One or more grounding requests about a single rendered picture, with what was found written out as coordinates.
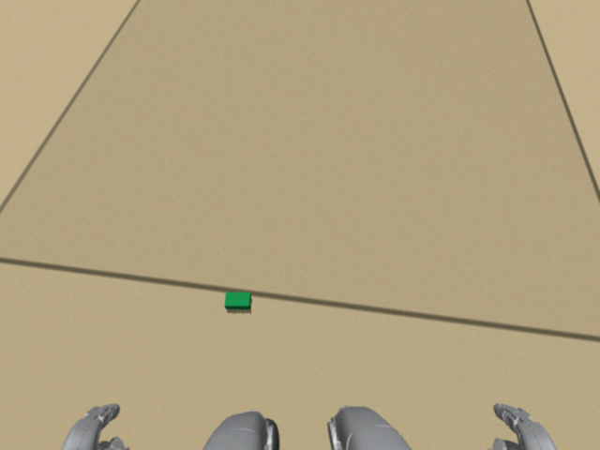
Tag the right robot hand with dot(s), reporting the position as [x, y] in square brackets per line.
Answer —
[530, 435]

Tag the small box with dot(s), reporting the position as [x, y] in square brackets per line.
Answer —
[237, 300]

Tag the left robot hand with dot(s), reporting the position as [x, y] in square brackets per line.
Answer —
[85, 433]

